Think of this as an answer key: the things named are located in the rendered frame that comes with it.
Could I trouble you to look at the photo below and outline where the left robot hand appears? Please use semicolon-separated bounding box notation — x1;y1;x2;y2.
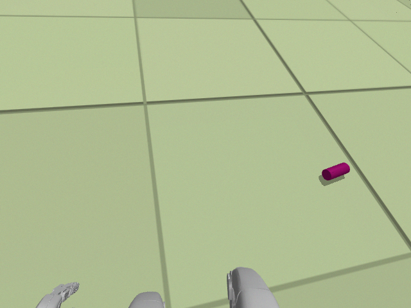
36;282;79;308

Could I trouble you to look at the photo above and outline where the can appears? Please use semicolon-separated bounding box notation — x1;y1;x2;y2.
322;162;350;180

